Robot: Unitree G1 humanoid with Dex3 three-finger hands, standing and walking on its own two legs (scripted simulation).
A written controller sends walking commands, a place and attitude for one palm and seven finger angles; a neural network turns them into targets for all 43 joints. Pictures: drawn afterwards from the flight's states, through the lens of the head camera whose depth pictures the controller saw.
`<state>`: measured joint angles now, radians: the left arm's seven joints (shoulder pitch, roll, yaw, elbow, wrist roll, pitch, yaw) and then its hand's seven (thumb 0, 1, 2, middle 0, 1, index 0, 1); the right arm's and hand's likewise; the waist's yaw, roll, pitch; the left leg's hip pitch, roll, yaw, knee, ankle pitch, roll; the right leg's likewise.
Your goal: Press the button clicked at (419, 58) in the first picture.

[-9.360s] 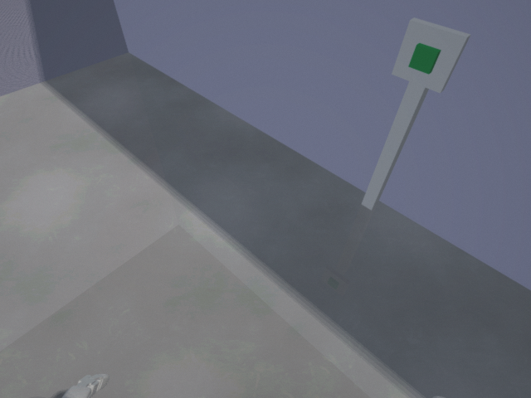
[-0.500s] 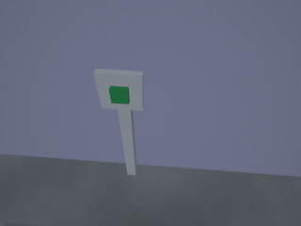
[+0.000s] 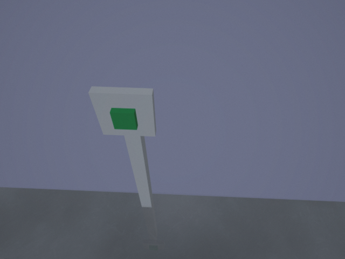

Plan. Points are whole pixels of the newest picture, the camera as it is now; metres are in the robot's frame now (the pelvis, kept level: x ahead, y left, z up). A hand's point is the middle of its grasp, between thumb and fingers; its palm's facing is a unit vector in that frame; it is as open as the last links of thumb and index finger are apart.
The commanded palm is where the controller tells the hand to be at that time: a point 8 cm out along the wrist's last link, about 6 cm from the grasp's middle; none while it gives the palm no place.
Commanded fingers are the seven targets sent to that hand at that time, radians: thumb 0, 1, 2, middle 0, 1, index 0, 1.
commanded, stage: come to a stop and stand still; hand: left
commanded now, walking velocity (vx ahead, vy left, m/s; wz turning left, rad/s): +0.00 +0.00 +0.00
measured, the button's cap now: (124, 118) +0.50 +0.18 +0.02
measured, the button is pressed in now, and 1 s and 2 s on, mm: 0 0 0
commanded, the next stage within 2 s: none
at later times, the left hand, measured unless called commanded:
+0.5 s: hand out of the picture +0.07 +0.18 -0.16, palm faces +0.05 -0.97 -0.24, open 7.3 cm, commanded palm none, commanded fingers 0.00 0.90 0.90 -0.20 -0.30 -0.20 -0.30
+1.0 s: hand out of the picture -0.01 +0.13 -0.16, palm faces +0.06 -0.98 -0.19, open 7.3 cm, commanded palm none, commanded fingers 0.00 0.90 0.90 -0.20 -0.30 -0.20 -0.30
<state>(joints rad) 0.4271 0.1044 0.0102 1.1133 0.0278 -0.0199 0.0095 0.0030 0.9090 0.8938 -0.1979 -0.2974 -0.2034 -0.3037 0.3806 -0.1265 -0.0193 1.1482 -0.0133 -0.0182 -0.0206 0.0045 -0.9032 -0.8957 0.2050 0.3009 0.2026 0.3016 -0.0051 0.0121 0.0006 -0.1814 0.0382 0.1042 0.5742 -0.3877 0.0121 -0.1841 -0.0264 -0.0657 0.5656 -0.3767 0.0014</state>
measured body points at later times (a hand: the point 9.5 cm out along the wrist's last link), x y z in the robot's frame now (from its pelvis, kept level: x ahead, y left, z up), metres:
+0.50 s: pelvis +0.02 -0.01 +0.00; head +0.04 -0.01 +0.45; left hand +0.07 +0.23 -0.14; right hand +0.08 -0.24 -0.15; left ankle +0.03 +0.09 -0.73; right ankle +0.04 -0.13 -0.71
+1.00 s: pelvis -0.02 -0.04 +0.01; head -0.02 -0.04 +0.46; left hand -0.02 +0.18 -0.15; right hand -0.06 -0.25 -0.15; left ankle -0.01 +0.08 -0.73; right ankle +0.04 -0.13 -0.73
